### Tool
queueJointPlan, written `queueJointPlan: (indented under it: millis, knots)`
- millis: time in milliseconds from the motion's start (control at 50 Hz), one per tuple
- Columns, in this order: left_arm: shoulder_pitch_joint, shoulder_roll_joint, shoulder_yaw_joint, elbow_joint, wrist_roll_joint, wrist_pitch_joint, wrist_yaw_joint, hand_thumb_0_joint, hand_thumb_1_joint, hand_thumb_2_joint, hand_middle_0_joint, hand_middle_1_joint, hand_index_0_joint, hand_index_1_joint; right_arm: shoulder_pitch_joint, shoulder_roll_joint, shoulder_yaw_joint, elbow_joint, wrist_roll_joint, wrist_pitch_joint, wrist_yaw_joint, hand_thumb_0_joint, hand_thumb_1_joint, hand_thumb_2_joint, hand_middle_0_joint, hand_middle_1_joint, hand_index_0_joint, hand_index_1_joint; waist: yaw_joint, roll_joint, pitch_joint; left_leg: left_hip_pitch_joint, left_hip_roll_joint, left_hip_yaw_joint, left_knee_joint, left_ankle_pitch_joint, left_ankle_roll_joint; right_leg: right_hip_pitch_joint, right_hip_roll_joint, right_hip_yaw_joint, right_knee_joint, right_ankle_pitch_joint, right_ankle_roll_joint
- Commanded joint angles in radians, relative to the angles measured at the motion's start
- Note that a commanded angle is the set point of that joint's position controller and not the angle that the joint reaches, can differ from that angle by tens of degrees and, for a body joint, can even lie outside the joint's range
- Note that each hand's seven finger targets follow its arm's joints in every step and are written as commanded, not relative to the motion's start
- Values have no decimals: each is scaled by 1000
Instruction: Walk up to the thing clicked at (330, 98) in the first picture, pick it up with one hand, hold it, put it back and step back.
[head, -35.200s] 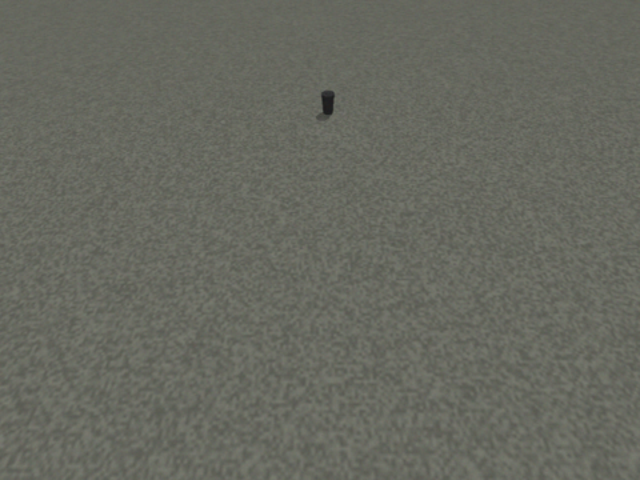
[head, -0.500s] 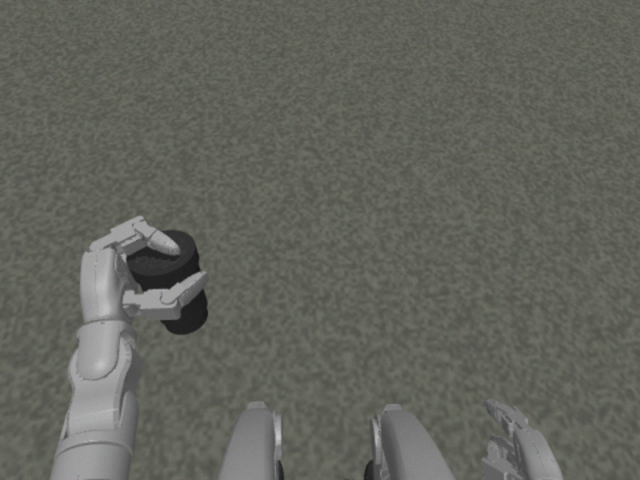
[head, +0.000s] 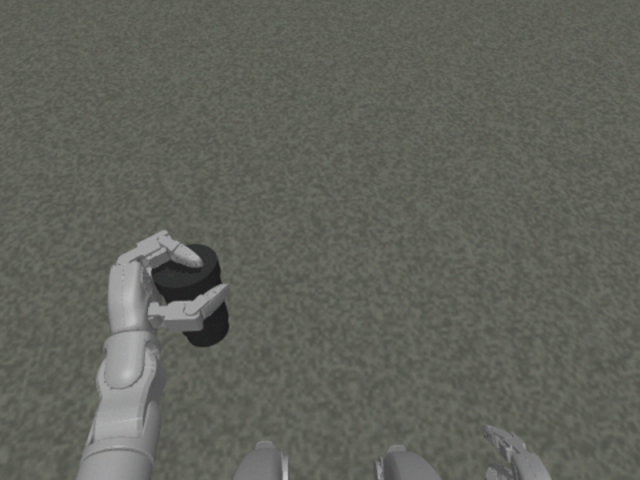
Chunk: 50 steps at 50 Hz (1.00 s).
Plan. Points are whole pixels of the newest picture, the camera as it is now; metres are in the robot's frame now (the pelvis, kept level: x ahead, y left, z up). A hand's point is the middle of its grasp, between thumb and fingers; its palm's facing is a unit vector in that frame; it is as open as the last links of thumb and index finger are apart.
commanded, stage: lift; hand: left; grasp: from the side
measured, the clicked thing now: (197, 299) +0.35 +0.17 -0.01
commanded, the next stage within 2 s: hold in 0.26 s
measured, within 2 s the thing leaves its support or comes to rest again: neither
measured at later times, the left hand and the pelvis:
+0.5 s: hand (193, 271) +0.35 +0.16 +0.06, palm faces +0.15 -0.99 -0.02, open 6.8 cm; pelvis +0.01 -0.01 +0.02, yaw +0 degrees
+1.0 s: hand (186, 265) +0.35 +0.16 +0.08, palm faces +0.16 -0.99 -0.02, open 6.8 cm; pelvis +0.01 -0.01 +0.04, yaw +0 degrees
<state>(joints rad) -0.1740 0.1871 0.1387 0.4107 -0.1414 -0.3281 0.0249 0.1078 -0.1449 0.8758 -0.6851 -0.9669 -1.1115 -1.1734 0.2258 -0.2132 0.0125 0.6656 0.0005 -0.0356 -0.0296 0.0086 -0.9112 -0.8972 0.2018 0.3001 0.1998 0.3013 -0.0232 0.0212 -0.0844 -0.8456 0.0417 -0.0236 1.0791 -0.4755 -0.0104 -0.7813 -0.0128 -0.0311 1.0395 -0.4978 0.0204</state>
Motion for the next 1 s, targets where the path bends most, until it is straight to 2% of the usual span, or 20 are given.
queueJointPlan:
  millis: [0, 40, 80, 120, 140, 260, 380, 480, 520, 580, 620, 660, 700, 740, 760, 800, 820, 920, 940, 980]
  knots:
    - [-284, 125, 51, -260, -13, -103, 1, 0, 356, 1116, -1160, -1247, -1184, -1231, 11, -131, -56, -106, -2, -30, -10, 0, -907, -896, 201, 299, 200, 299, 0, 19, -330, 293, -19, -9, -188, 241, 9, 150, 26, -16, -168, 291, -32]
    - [-273, 95, 33, -230, -19, -102, -4, 0, 351, 1117, -1153, -1251, -1181, -1233, 8, -133, -55, -107, -5, -29, -8, 0, -910, -896, 201, 299, 200, 299, -12, 15, -338, 318, -17, -10, -193, 261, 9, 151, 29, -17, -175, 305, -33]
    - [-321, 145, 70, -288, -20, -113, 1, 0, 346, 1111, -1144, -1241, -1172, -1223, 15, -135, -60, -99, -7, -26, -11, 0, -909, -896, 201, 299, 200, 299, 0, 41, -358, 331, -21, -2, -196, 296, 8, 189, 27, -11, -185, 344, -31]
    - [-288, 106, 35, -256, -21, -110, -7, 0, 364, 1123, -1153, -1249, -1179, -1233, 9, -128, -54, -102, -7, -24, -11, 0, -909, -897, 201, 299, 200, 299, -9, -6, -329, 317, -22, 3, -200, 295, 15, 215, 26, -6, -200, 360, -25]
    - [-309, 125, 61, -273, -24, -116, -3, 0, 369, 1123, -1157, -1255, -1183, -1238, 11, -132, -58, -103, -7, -24, -11, 0, -909, -897, 201, 299, 200, 299, -4, 6, -337, 329, -24, 5, -208, 294, 14, 220, 26, -4, -205, 359, -26]
    - [-290, 108, 44, -264, -29, -119, -10, 0, 347, 1151, -1180, -1282, -1204, -1269, 11, -128, -56, -93, -9, -21, -11, 0, -909, -897, 200, 300, 200, 300, -8, 6, -337, 336, -29, 17, -218, 332, 16, 279, 21, 6, -226, 420, -20]
    - [-282, 113, 53, -247, -21, -123, -9, 0, 397, 1098, -1206, -1284, -1234, -1263, 5, -134, -62, -92, -11, -14, -8, 0, -918, -897, 201, 299, 200, 300, -1, 20, -317, 380, -24, 10, -251, 328, 10, 265, 26, -5, -241, 382, -28]
    - [-278, 100, 43, -223, -24, -119, -7, 0, 359, 1082, -1221, -1285, -1246, -1267, -2, -133, -60, -94, -9, -14, -10, 0, -927, -899, 200, 299, 200, 300, -10, -21, -305, 378, -27, 22, -257, 338, 18, 317, 21, 8, -265, 426, -16]
    - [-295, 128, 64, -262, -17, -128, 2, 0, 353, 1091, -1211, -1282, -1234, -1267, 4, -133, -65, -91, -11, -10, -10, 0, -927, -900, 200, 299, 200, 299, -3, -3, -327, 387, -30, 25, -256, 360, 18, 329, 19, 10, -269, 451, -15]
    - [-271, 79, 32, -211, -18, -121, -1, 0, 385, 1113, -1235, -1310, -1260, -1293, -7, -135, -64, -97, -10, -11, -6, 0, -919, -898, 200, 300, 200, 300, -13, -17, -265, 392, -25, 18, -282, 318, 14, 297, 26, -1, -277, 389, -22]
    - [-319, 141, 77, -276, -18, -133, 2, 0, 422, 1117, -1233, -1309, -1257, -1291, 0, -142, -69, -90, -11, -8, -7, 0, -920, -898, 200, 300, 200, 300, 6, 10, -322, 419, -26, 19, -284, 349, 13, 324, 24, 1, -279, 410, -23]
    - [-287, 110, 39, -259, -10, -127, -1, 0, 416, 1119, -1253, -1325, -1279, -1305, -8, -132, -63, -100, -11, -6, -6, 0, -920, -897, 200, 299, 200, 299, -3, 12, -292, 418, -29, 22, -292, 337, 11, 324, 26, 2, -286, 401, -22]
    - [-273, 90, 43, -229, -21, -121, -1, 0, 446, 1127, -1252, -1324, -1277, -1305, 2, -132, -63, -90, -10, -7, -6, 0, -920, -898, 200, 300, 200, 300, -11, -13, -292, 420, -26, 20, -295, 340, 13, 333, 27, 0, -290, 408, -21]
    - [-305, 125, 63, -279, -22, -127, 1, 0, 452, 1127, -1250, -1321, -1275, -1303, -8, -133, -63, -93, -8, -8, -8, 0, -917, -897, 200, 300, 200, 300, 2, 5, -287, 416, -30, 24, -306, 315, 12, 342, 23, 4, -301, 388, -20]
    - [-267, 91, 32, -213, -16, -117, -5, 0, 415, 1117, -1245, -1320, -1270, -1302, -11, -133, -62, -95, -9, -8, -7, 0, -922, -899, 200, 300, 200, 300, -10, -7, -257, 418, -27, 20, -310, 314, 11, 325, 27, -1, -301, 378, -22]
    - [-313, 124, 60, -277, -21, -126, -1, 0, 445, 1141, -1270, -1344, -1294, -1326, -10, -141, -68, -94, -9, -10, -7, 0, -923, -899, 200, 300, 200, 300, -2, 24, -291, 451, -26, 18, -309, 347, 10, 330, 27, 0, -300, 400, -24]
    - [-292, 104, 36, -252, -15, -120, -3, 0, 423, 1136, -1264, -1336, -1288, -1320, -8, -136, -66, -96, -9, -10, -6, 0, -919, -898, 200, 300, 200, 300, -9, 8, -282, 459, -24, 18, -309, 362, 10, 333, 28, -3, -302, 413, -22]
    - [-284, 103, 47, -274, -23, -115, 0, 0, 448, 1146, -1272, -1351, -1297, -1332, -7, -133, -64, -93, -7, -9, -8, 0, -918, -898, 200, 300, 200, 300, 2, -1, -284, 450, -28, 25, -322, 354, 11, 374, 24, 2, -320, 423, -18]
    - [-257, 77, 21, -229, -18, -104, -2, 0, 435, 1147, -1266, -1343, -1288, -1327, -3, -135, -65, -90, -5, -12, -7, 0, -920, -899, 200, 300, 200, 300, -8, -25, -266, 458, -25, 21, -325, 366, 12, 365, 26, -1, -319, 430, -19]
    - [-299, 103, 35, -272, -19, -108, -1, 0, 427, 1145, -1269, -1348, -1291, -1332, -5, -138, -67, -88, -7, -13, -8, 0, -921, -899, 200, 300, 200, 300, -8, 15, -277, 477, -27, 25, -322, 390, 13, 365, 22, 4, -324, 450, -18]
